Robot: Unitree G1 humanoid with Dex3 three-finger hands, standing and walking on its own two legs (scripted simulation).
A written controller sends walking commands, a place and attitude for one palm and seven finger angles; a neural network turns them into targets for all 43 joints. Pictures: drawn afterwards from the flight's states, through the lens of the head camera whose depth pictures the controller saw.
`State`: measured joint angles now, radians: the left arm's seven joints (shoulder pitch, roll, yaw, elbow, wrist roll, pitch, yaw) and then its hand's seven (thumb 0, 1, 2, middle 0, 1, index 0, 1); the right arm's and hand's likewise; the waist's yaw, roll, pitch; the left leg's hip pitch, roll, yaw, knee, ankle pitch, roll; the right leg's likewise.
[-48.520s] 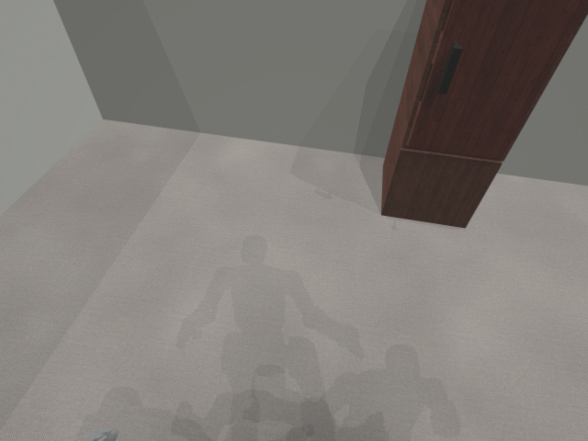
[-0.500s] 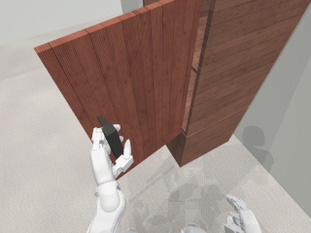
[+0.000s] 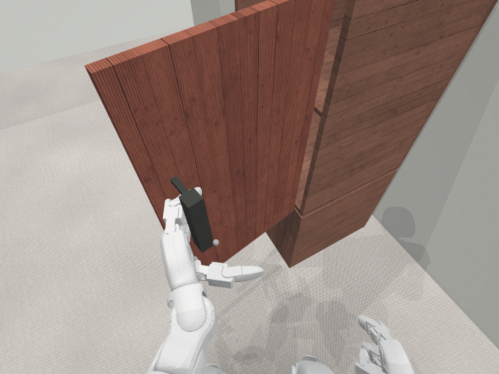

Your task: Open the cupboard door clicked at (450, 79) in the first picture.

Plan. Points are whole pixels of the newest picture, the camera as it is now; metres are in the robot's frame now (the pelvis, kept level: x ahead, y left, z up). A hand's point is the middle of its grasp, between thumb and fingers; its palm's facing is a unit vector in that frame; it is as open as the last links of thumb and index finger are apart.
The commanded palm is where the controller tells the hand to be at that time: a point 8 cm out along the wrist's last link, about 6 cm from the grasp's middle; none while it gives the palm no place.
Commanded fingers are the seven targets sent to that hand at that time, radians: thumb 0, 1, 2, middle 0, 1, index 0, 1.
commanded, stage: open thumb and fingers to let go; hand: left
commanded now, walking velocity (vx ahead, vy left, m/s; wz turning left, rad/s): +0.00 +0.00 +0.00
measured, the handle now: (191, 214) +0.36 +0.12 +0.05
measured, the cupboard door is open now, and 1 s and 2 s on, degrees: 100 100 100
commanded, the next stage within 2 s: slide the hand sideways off the handle in 0.12 s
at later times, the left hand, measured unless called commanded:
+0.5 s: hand (201, 259) +0.28 +0.09 +0.05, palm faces -0.10 -0.99 +0.00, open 16.6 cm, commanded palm +0.25 +0.12 +0.05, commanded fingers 0.00 -0.50 0.30 -0.15 -0.30 -0.15 -0.30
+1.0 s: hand (185, 292) +0.23 +0.11 +0.05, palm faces -0.06 -1.00 +0.01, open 16.4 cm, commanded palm +0.20 +0.16 +0.05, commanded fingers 0.00 -0.50 0.30 -0.15 -0.30 -0.15 -0.30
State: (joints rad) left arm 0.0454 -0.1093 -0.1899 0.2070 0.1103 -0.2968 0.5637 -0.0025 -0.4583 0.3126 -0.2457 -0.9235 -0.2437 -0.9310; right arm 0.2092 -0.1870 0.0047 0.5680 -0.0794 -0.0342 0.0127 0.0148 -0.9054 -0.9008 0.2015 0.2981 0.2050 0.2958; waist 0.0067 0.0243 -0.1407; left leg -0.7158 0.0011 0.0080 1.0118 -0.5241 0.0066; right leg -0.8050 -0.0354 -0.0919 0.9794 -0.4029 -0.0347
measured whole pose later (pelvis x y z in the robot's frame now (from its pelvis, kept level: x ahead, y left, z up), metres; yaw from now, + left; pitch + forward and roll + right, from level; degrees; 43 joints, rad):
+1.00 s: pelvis +0.02 +0.02 -0.01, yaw +0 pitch +15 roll -1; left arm 0.47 0.08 -0.20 -0.22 -0.03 -0.29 0.00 -0.01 -0.50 0.30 -0.12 -0.28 -0.13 -0.29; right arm 0.26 -0.21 0.03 0.38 -0.01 -0.07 0.01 0.02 -0.90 -0.90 0.20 0.30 0.21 0.30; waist 0.02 0.03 -0.14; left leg -0.76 -0.01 0.02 1.10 -0.59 0.04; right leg -0.84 -0.05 -0.08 1.05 -0.46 0.00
